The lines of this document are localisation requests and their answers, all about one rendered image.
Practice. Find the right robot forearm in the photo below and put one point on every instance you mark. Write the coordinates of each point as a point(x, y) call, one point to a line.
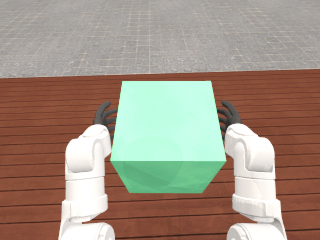
point(254, 171)

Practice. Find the right robot upper arm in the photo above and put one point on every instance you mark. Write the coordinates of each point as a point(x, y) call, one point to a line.
point(253, 231)

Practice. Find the robot left hand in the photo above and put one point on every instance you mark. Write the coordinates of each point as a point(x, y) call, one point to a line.
point(101, 115)

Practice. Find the left robot forearm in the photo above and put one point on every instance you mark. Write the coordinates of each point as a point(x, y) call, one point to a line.
point(85, 196)

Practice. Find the carton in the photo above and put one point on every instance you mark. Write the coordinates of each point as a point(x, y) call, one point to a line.
point(167, 137)

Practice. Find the robot right hand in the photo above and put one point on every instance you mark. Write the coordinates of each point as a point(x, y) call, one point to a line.
point(232, 116)

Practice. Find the left robot upper arm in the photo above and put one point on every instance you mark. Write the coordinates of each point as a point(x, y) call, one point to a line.
point(89, 231)

